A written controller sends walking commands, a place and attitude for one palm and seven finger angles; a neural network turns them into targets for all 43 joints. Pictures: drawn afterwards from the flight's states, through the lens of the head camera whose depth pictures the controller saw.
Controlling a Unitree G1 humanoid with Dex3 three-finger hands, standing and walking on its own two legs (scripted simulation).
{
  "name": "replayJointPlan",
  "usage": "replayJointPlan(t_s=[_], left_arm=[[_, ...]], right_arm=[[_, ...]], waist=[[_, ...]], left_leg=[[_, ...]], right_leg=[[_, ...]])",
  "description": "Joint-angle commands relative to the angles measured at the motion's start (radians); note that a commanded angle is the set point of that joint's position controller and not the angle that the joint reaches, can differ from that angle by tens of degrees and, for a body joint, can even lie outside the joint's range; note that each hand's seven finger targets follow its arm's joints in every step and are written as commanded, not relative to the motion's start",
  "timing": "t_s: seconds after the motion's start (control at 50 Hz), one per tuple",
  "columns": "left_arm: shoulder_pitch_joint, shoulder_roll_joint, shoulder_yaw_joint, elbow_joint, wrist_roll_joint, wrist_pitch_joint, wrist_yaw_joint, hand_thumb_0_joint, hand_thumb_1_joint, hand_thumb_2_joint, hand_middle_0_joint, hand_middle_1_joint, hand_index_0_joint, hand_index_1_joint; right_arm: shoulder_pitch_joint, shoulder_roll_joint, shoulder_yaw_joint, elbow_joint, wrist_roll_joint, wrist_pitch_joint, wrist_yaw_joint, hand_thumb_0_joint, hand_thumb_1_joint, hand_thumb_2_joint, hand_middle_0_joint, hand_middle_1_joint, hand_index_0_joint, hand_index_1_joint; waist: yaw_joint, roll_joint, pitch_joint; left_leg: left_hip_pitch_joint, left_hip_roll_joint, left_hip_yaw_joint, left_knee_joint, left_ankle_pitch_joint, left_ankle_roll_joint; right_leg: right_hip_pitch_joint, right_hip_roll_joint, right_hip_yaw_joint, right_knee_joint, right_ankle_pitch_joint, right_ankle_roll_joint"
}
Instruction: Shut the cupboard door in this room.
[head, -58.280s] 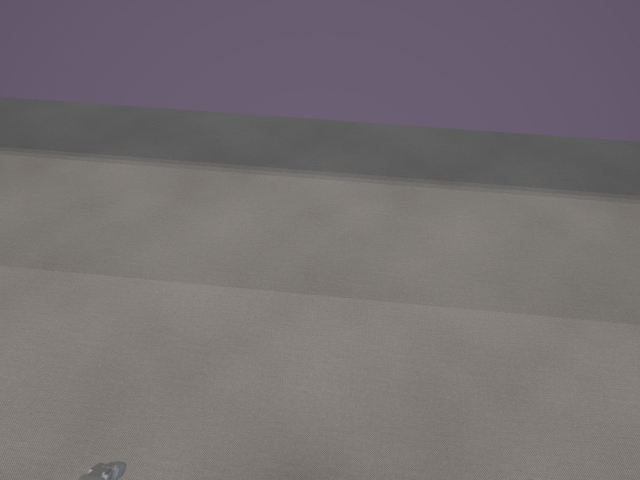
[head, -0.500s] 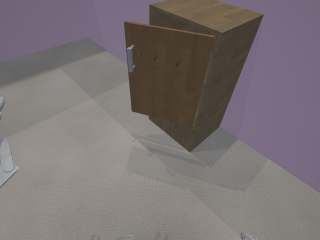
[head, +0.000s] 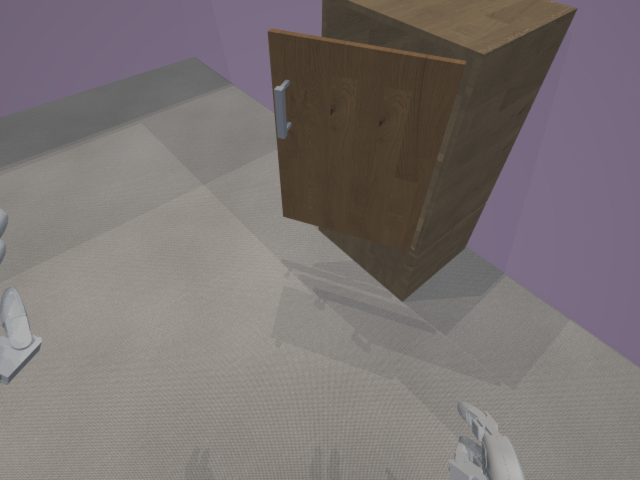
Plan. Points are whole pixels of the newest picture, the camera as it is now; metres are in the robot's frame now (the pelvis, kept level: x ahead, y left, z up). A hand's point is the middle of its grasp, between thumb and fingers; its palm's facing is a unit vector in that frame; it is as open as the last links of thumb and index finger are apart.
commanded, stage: stop stepping back and stand still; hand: left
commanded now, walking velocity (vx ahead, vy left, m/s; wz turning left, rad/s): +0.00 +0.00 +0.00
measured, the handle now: (284, 109) +0.93 +0.14 -0.04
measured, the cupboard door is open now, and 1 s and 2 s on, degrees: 29 29 29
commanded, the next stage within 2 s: let the arm hang, fingers relaxed in 0.20 s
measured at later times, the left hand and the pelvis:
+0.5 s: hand out of the picture +0.13 +0.24 -0.10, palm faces +0.03 -0.94 -0.33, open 7.4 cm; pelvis -0.02 +0.03 -0.01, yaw +2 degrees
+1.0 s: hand out of the picture -0.12 +0.21 -0.16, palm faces +0.05 -0.98 -0.20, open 7.3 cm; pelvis -0.04 +0.04 +0.01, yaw +1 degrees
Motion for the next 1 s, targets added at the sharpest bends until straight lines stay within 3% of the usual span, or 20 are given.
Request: replayJointPlan(t_s=[0.0, 0.04, 0.12, 0.2, 0.26, 0.28, 0.3, 0.34, 0.36, 0.38, 0.4, 0.44, 0.5, 0.56, 0.6, 0.64, 0.68, 0.74, 0.82, 0.98], left_arm=[[-0.073, 0.198, 0.140, -0.170, 0.002, -0.034, 0.020, 0.000, 0.900, 0.900, -0.200, -0.300, -0.200, -0.300], [-0.067, 0.180, 0.121, -0.184, 0.003, -0.035, 0.018, 0.000, 0.900, 0.900, -0.200, -0.300, -0.200, -0.300], [-0.056, 0.190, 0.132, -0.206, 0.006, -0.041, 0.021, 0.000, 0.900, 0.900, -0.200, -0.300, -0.200, -0.300], [-0.027, 0.195, 0.146, -0.167, 0.002, -0.043, 0.021, 0.000, 0.900, 0.900, -0.200, -0.300, -0.200, -0.300], [-0.042, 0.168, 0.119, -0.164, 0.001, -0.047, 0.018, 0.000, 0.900, 0.900, -0.200, -0.300, -0.200, -0.300], [-0.146, -0.004, -0.324, 0.545, 0.057, 0.103, -0.126, 0.000, 0.900, 0.900, -0.200, -0.300, -0.200, -0.300], [-0.161, -0.032, -0.314, 0.584, 0.062, 0.175, -0.153, 0.000, 0.900, 0.900, -0.200, -0.300, -0.200, -0.300], [-0.198, -0.059, -0.330, 0.690, 0.068, 0.181, -0.171, 0.000, 0.900, 0.900, -0.200, -0.300, -0.200, -0.300], [-0.222, -0.051, -0.338, 0.745, 0.070, 0.179, -0.173, 0.000, 0.900, 0.900, -0.200, -0.300, -0.200, -0.300], [-0.247, -0.043, -0.346, 0.806, 0.072, 0.176, -0.173, 0.000, 0.900, 0.900, -0.200, -0.300, -0.200, -0.300], [-0.271, -0.041, -0.354, 0.873, 0.073, 0.174, -0.170, 0.000, 0.900, 0.900, -0.200, -0.300, -0.200, -0.300], [-0.296, -0.055, -0.374, 0.996, 0.069, 0.181, -0.161, 0.000, 0.900, 0.900, -0.200, -0.300, -0.200, -0.300], [-0.311, -0.052, -0.383, 1.168, 0.072, 0.184, -0.151, 0.000, 0.900, 0.900, -0.200, -0.300, -0.200, -0.300], [-0.279, -0.093, -0.385, 1.322, 0.068, 0.182, -0.150, 0.000, 0.900, 0.900, -0.200, -0.300, -0.200, -0.300], [-0.237, -0.127, -0.368, 1.387, 0.074, 0.180, -0.147, 0.000, 0.900, 0.900, -0.200, -0.300, -0.200, -0.300], [-0.221, -0.138, -0.376, 1.451, 0.072, 0.180, -0.149, 0.000, 0.900, 0.900, -0.200, -0.300, -0.200, -0.300], [-0.201, -0.151, -0.383, 1.500, 0.071, 0.175, -0.149, 0.000, 0.900, 0.900, -0.200, -0.300, -0.200, -0.300], [-0.181, -0.162, -0.390, 1.558, 0.071, 0.169, -0.147, 0.000, 0.900, 0.900, -0.200, -0.300, -0.200, -0.300], [-0.151, -0.176, -0.397, 1.609, 0.071, 0.167, -0.142, 0.000, 0.900, 0.900, -0.200, -0.300, -0.200, -0.300], [-0.117, -0.206, -0.396, 1.644, 0.073, 0.168, -0.133, 0.000, 0.900, 0.900, -0.200, -0.300, -0.200, -0.300]], right_arm=[[-0.044, -0.143, -0.061, -0.139, 0.006, -0.023, -0.028, 0.000, -0.900, -0.900, 0.200, 0.300, 0.200, 0.300], [-0.050, -0.137, -0.057, -0.148, 0.008, -0.017, -0.029, 0.000, -0.900, -0.900, 0.200, 0.300, 0.200, 0.300], [-0.053, -0.137, -0.057, -0.156, 0.008, -0.010, -0.032, 0.000, -0.900, -0.900, 0.200, 0.300, 0.200, 0.300], [-0.050, -0.147, -0.062, -0.156, 0.007, -0.006, -0.032, 0.000, -0.900, -0.900, 0.200, 0.300, 0.200, 0.300], [-0.046, -0.151, -0.063, -0.159, 0.008, -0.009, -0.033, 0.000, -0.900, -0.900, 0.200, 0.300, 0.200, 0.300], [-0.149, -0.337, -0.085, -0.022, 0.021, -0.071, 0.062, 0.000, -0.900, -0.900, 0.200, 0.300, 0.200, 0.300], [-0.072, -0.306, -0.108, 0.011, 0.005, -0.037, 0.065, 0.000, -0.900, -0.900, 0.200, 0.300, 0.200, 0.300], [-0.037, -0.276, -0.078, 0.022, -0.011, 0.006, 0.061, 0.000, -0.900, -0.900, 0.200, 0.300, 0.200, 0.300], [-0.045, -0.273, -0.069, 0.026, -0.017, 0.018, 0.059, 0.000, -0.900, -0.900, 0.200, 0.300, 0.200, 0.300], [-0.049, -0.268, -0.064, 0.036, -0.021, 0.027, 0.057, 0.000, -0.900, -0.900, 0.200, 0.300, 0.200, 0.300], [-0.042, -0.255, -0.061, 0.049, -0.024, 0.035, 0.056, 0.000, -0.900, -0.900, 0.200, 0.300, 0.200, 0.300], [-0.017, -0.219, -0.049, 0.087, -0.030, 0.058, 0.055, 0.000, -0.900, -0.900, 0.200, 0.300, 0.200, 0.300], [-0.002, -0.219, -0.047, 0.163, -0.039, 0.076, 0.053, 0.000, -0.900, -0.900, 0.200, 0.300, 0.200, 0.300], [0.004, -0.180, -0.045, 0.249, -0.037, 0.081, 0.045, 0.000, -0.900, -0.900, 0.200, 0.300, 0.200, 0.300], [0.029, -0.160, -0.055, 0.287, -0.038, 0.083, 0.038, 0.000, -0.900, -0.900, 0.200, 0.300, 0.200, 0.300], [0.052, -0.137, -0.057, 0.329, -0.035, 0.087, 0.034, 0.000, -0.900, -0.900, 0.200, 0.300, 0.200, 0.300], [0.080, -0.127, -0.061, 0.364, -0.032, 0.086, 0.030, 0.000, -0.900, -0.900, 0.200, 0.300, 0.200, 0.300], [0.119, -0.117, -0.065, 0.408, -0.025, 0.083, 0.026, 0.000, -0.900, -0.900, 0.200, 0.300, 0.200, 0.300], [0.148, -0.102, -0.067, 0.452, -0.023, 0.087, 0.025, 0.000, -0.900, -0.900, 0.200, 0.300, 0.200, 0.300], [0.176, -0.076, -0.067, 0.491, -0.025, 0.086, 0.023, 0.000, -0.900, -0.900, 0.200, 0.300, 0.200, 0.300]], waist=[[-0.017, -0.011, -0.177], [-0.015, -0.015, -0.168], [-0.015, 0.040, -0.138], [-0.012, 0.060, -0.103], [-0.013, 0.078, -0.087], [-0.029, 0.094, -0.002], [-0.022, 0.067, -0.074], [0.004, 0.020, -0.039], [0.011, -0.044, -0.034], [0.010, -0.126, -0.034], [0.001, -0.171, -0.038], [-0.008, -0.163, -0.041], [-0.010, -0.028, -0.040], [-0.005, 0.093, 0.002], [0.004, 0.152, 0.010], [0.000, 0.151, 0.030], [-0.006, 0.112, 0.034], [-0.009, 0.040, 0.048], [-0.012, -0.025, 0.090], [-0.011, -0.010, 0.128]], left_leg=[[0.165, 0.029, -0.035, 0.010, 0.393, 0.036], [0.159, 0.022, -0.029, 0.008, 0.393, 0.038], [0.147, 0.021, -0.042, -0.008, 0.375, 0.035], [0.128, 0.026, -0.054, -0.030, 0.292, 0.033], [0.126, 0.033, -0.069, -0.059, 0.258, 0.036], [0.064, 0.063, -0.078, 0.045, 0.413, 0.045], [0.100, 0.073, -0.081, 0.017, 0.375, 0.043], [-0.002, 0.094, -0.141, -0.031, 0.229, 0.080], [-0.026, 0.084, -0.157, -0.038, 0.209, 0.085], [-0.012, 0.068, -0.157, -0.024, 0.203, 0.078], [0.022, 0.053, -0.148, -0.009, 0.220, 0.066], [0.065, 0.024, -0.128, -0.005, 0.228, 0.056], [0.111, 0.029, -0.135, -0.061, 0.252, 0.051], [0.100, 0.027, -0.142, -0.130, 0.089, 0.052], [0.094, 0.029, -0.149, -0.159, 0.027, 0.056], [0.083, 0.027, -0.150, -0.188, -0.046, 0.054], [0.107, 0.029, -0.153, -0.202, -0.063, 0.055], [0.138, 0.037, -0.148, -0.204, -0.008, 0.059], [0.149, 0.035, -0.134, -0.212, -0.030, 0.058], [0.133, 0.034, -0.134, -0.239, -0.074, 0.060]], right_leg=[[0.038, -0.132, 0.092, -0.044, 0.730, 0.033], [0.047, -0.134, 0.087, -0.045, 0.735, 0.034], [0.028, -0.129, 0.083, -0.064, 0.636, 0.029], [-0.013, -0.121, 0.084, -0.104, 0.485, 0.031], [-0.026, -0.104, 0.076, -0.111, 0.391, 0.030], [-0.102, -0.173, -0.013, 0.031, 0.484, 0.014], [-0.107, -0.147, 0.041, 0.000, 0.368, 0.014], [-0.089, -0.117, 0.010, 0.021, 0.171, 0.016], [-0.063, -0.112, 0.013, 0.007, 0.168, 0.011], [-0.062, -0.124, 0.030, -0.017, 0.184, 0.002], [-0.077, -0.141, 0.047, -0.027, 0.207, -0.011], [-0.077, -0.167, 0.067, -0.047, 0.243, -0.021], [-0.050, -0.142, 0.064, -0.063, 0.185, -0.009], [-0.046, -0.126, 0.071, -0.115, 0.074, -0.009], [-0.027, -0.117, 0.063, -0.137, 0.077, -0.016], [-0.027, -0.117, 0.062, -0.158, 0.065, -0.019], [-0.039, -0.115, 0.063, -0.173, 0.067, -0.020], [-0.046, -0.120, 0.061, -0.189, 0.091, -0.016], [-0.086, -0.123, 0.064, -0.212, 0.043, -0.015], [-0.115, -0.116, 0.062, -0.202, 0.008, -0.007]])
